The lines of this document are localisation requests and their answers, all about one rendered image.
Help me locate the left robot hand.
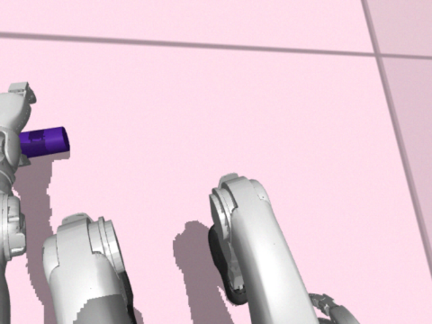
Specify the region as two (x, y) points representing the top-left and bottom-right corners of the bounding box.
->
(0, 82), (36, 167)

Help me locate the right robot foot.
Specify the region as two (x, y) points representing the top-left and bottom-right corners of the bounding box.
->
(208, 225), (248, 305)

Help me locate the can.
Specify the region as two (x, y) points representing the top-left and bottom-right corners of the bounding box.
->
(19, 126), (70, 158)

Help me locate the left robot foot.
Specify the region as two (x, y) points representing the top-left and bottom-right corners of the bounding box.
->
(121, 271), (137, 324)

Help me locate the left robot arm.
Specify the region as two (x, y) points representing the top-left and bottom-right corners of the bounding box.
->
(0, 126), (26, 324)

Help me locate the right robot hand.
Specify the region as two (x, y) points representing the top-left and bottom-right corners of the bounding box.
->
(308, 294), (360, 324)

